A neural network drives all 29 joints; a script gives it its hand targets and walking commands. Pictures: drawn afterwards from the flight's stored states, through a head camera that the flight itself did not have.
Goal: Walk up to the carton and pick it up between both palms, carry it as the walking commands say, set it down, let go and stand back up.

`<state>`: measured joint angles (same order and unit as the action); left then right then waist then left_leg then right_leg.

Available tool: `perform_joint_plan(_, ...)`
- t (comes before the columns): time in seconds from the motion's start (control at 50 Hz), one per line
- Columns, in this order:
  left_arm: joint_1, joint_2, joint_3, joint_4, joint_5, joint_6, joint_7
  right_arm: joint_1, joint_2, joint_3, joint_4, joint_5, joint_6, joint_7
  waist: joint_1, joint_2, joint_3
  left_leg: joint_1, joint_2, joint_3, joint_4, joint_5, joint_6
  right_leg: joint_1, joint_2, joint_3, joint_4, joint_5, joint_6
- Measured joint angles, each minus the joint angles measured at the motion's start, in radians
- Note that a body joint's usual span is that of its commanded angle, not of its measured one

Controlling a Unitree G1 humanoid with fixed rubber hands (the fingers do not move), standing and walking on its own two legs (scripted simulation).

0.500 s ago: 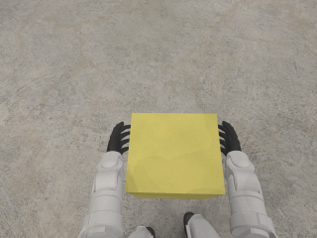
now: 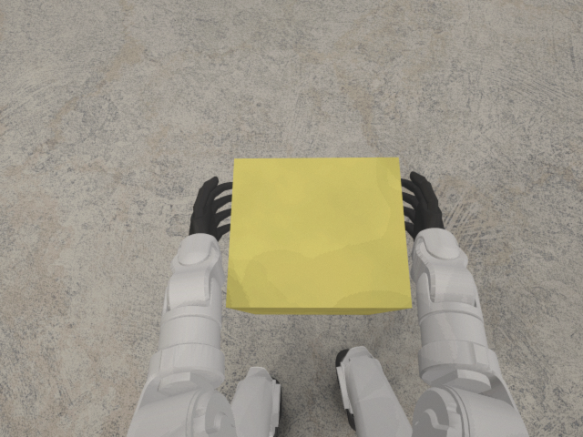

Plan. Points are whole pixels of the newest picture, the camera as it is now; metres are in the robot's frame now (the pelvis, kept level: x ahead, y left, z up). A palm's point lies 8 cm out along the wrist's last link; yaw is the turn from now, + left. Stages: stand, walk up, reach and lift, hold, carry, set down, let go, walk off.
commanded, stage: set down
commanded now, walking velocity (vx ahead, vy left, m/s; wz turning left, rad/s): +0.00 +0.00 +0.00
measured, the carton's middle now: (313, 250) +0.39 -0.03 -0.14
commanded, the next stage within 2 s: none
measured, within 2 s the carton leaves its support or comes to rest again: neither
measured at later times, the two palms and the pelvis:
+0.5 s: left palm (222, 234) +0.43 +0.11 -0.15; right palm (407, 230) +0.41 -0.19 -0.15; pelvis -0.01 +0.01 -0.07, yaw +0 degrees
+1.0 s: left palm (235, 236) +0.46 +0.11 -0.23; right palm (396, 230) +0.43 -0.20 -0.24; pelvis -0.04 +0.01 -0.15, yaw +2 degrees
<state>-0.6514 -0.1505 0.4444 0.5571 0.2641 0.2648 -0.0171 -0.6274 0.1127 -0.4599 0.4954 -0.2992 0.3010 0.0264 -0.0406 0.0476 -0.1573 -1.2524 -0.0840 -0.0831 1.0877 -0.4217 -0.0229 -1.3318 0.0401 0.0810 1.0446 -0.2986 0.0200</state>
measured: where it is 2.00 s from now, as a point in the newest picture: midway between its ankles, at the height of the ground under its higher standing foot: (312, 419)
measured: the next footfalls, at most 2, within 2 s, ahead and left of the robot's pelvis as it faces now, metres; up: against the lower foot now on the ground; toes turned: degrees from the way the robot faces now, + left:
none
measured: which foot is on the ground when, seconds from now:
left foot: down 0.00-1.00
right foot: down 0.00-1.00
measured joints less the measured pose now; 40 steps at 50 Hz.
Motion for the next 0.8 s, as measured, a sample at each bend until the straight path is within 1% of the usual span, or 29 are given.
perform_joint_plan(0.12, -0.028, 0.011, -0.003, 0.003, -0.015, -0.002, 0.006, -0.027, -0.008, -0.001, 0.004, 0.013, -0.005, -0.006, 0.002, -0.001, -0.025, -0.1, -0.005, -0.001, 0.073, -0.026, -0.003, -0.101, 0.006, 0.002, 0.071, -0.023, 0.002)
perform_joint_plan(0.28, -0.063, 0.026, -0.022, 0.019, -0.044, -0.009, 0.03, -0.061, -0.03, 0.001, 0.024, 0.038, -0.016, -0.013, 0.002, -0.001, -0.056, -0.226, -0.015, -0.001, 0.17, -0.058, -0.005, -0.226, 0.013, 0.005, 0.164, -0.052, 0.008)
perform_joint_plan(0.56, -0.17, 0.059, -0.028, 0.087, -0.075, -0.008, 0.073, -0.173, -0.081, -0.01, 0.102, 0.062, -0.015, -0.023, -0.004, -0.001, -0.069, -0.415, -0.036, 0.009, 0.356, -0.108, -0.006, -0.415, 0.026, 0.02, 0.344, -0.096, 0.026)
perform_joint_plan(0.8, -0.289, 0.093, -0.016, 0.154, -0.084, 0.001, 0.095, -0.293, -0.128, -0.024, 0.169, 0.064, 0.0, -0.029, -0.012, 0.004, -0.029, -0.544, -0.056, 0.017, 0.5, -0.136, -0.012, -0.545, 0.037, 0.03, 0.486, -0.12, 0.038)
